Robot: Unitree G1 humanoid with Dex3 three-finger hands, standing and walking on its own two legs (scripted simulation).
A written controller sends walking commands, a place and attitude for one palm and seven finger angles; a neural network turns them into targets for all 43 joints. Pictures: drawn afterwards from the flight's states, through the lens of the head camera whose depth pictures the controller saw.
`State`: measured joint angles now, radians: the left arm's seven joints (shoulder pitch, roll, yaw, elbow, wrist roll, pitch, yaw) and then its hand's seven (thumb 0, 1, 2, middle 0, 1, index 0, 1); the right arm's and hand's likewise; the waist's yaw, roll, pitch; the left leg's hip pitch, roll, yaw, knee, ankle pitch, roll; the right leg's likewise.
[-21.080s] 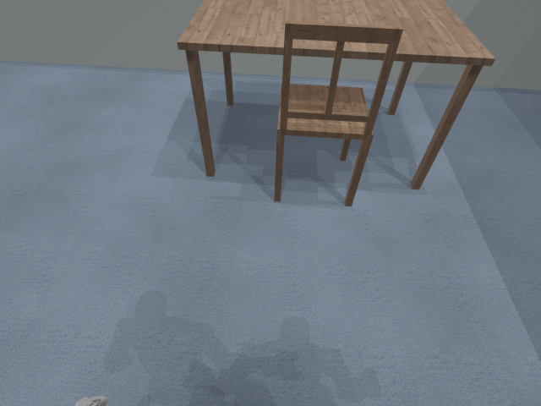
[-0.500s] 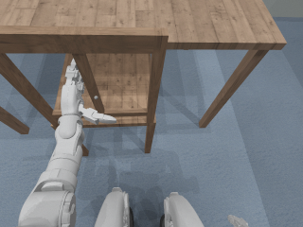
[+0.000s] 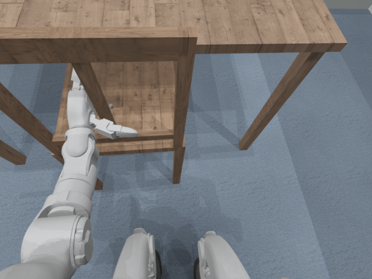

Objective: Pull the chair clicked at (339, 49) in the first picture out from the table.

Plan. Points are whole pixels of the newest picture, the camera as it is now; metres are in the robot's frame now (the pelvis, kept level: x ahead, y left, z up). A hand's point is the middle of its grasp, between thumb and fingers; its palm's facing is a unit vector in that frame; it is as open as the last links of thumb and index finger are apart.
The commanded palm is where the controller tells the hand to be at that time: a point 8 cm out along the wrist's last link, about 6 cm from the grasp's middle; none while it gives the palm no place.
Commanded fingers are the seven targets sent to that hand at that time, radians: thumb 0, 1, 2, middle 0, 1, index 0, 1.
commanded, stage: push the fingers through the gap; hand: left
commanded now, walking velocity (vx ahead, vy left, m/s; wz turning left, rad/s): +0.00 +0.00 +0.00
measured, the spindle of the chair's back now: (101, 106) +0.48 +0.16 +0.02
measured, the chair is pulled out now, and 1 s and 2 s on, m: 0.00 0.00 0.03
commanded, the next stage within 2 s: hook a spindle and tug to test in 0.14 s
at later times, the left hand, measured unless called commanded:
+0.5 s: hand (111, 108) +0.47 +0.14 +0.03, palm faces +0.07 -1.00 -0.03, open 16.2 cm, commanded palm +0.44 +0.18 +0.03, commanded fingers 0.00 -0.50 0.30 -0.31 -0.85 -0.31 -0.85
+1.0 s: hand (111, 107) +0.47 +0.14 +0.03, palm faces +0.07 -1.00 -0.02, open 7.5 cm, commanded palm +0.44 +0.17 +0.03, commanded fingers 0.00 0.84 0.88 -0.50 -1.45 -0.50 -1.45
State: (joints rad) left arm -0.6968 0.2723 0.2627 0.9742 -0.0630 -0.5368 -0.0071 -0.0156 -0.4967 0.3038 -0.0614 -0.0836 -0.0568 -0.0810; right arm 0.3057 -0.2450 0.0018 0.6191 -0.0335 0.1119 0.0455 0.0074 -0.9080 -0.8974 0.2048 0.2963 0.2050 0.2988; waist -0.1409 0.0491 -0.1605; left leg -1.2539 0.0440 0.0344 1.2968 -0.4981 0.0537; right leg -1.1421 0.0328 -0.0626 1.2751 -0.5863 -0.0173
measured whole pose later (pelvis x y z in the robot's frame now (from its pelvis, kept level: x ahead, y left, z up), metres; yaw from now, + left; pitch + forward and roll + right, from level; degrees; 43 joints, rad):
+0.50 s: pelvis +0.00 +0.00 +0.00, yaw +0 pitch +25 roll -3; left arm -0.69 0.26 0.24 0.97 -0.06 -0.55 0.00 -0.02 -0.50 0.30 -0.15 -0.38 -0.15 -0.37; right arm 0.28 -0.25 0.00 0.61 -0.03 0.11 0.05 0.01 -0.91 -0.90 0.20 0.30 0.21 0.30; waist -0.13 0.05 -0.16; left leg -1.25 0.04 0.03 1.30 -0.50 0.05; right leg -1.13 0.03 -0.07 1.27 -0.59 -0.02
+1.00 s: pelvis +0.00 +0.00 +0.00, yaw +0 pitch +26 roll -4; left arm -0.71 0.25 0.23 0.99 -0.06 -0.55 0.02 -0.01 0.32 0.65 -0.49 -1.41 -0.48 -1.40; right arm 0.29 -0.24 0.00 0.63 -0.03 0.11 0.05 0.01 -0.91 -0.90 0.20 0.30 0.21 0.30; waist -0.13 0.05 -0.16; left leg -1.26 0.04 0.02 1.30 -0.50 0.05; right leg -1.14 0.03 -0.07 1.28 -0.59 -0.02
